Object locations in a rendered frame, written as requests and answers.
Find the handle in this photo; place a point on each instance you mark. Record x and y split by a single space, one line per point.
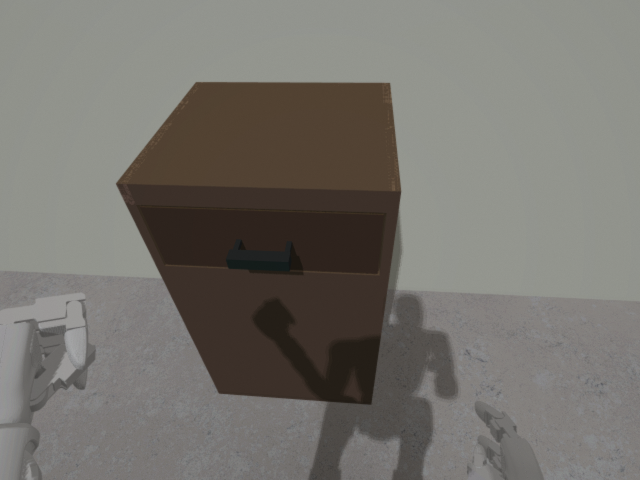
259 260

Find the left robot hand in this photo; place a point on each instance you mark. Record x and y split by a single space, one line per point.
62 338

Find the right robot hand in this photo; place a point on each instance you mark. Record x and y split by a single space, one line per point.
514 459

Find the drawer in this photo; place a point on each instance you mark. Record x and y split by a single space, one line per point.
331 241

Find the left robot forearm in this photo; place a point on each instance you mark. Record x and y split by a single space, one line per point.
18 442

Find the cabinet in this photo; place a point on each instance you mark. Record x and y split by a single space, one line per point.
307 335

